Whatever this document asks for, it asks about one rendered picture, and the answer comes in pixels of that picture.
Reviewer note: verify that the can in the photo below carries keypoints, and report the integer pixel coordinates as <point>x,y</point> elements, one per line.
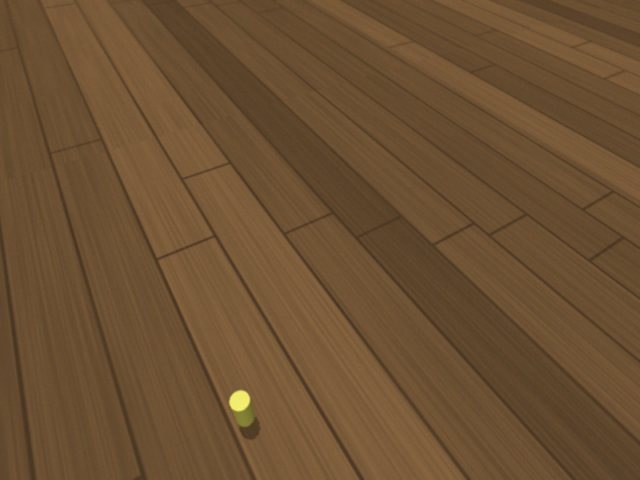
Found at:
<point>242,409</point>

